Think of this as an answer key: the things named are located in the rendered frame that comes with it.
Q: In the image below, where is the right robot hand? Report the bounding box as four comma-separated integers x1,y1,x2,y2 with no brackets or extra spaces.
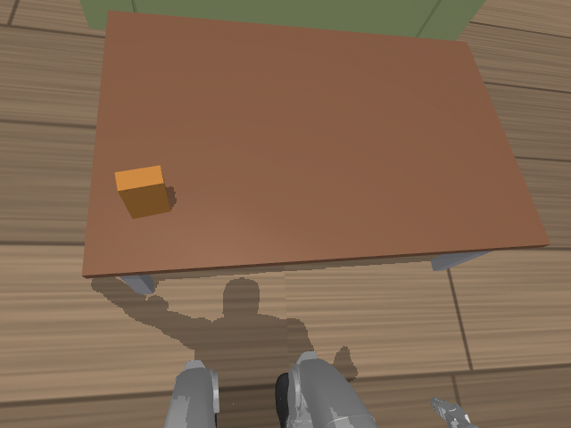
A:
430,398,479,428

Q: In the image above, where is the carton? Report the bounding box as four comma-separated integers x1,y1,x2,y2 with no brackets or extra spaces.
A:
114,165,171,219

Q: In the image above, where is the sofa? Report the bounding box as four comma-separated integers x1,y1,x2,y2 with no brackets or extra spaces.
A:
79,0,486,41

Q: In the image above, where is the coffee table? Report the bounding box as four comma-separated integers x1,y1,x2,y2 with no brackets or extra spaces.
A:
82,10,550,295

